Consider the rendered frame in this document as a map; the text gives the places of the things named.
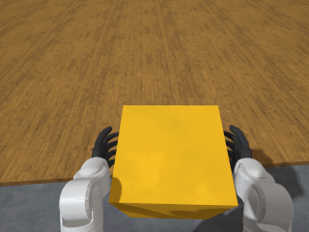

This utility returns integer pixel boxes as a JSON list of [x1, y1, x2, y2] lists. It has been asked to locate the right robot hand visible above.
[[223, 125, 253, 172]]

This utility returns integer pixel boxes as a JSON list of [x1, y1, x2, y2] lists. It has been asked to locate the carton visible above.
[[108, 105, 239, 219]]

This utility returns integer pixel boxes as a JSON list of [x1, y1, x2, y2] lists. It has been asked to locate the robot left forearm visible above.
[[59, 157, 111, 232]]

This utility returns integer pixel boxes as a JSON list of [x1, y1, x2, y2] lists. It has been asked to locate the robot right forearm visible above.
[[233, 158, 294, 232]]

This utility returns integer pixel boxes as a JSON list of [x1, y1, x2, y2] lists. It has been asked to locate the left robot hand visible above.
[[91, 126, 119, 168]]

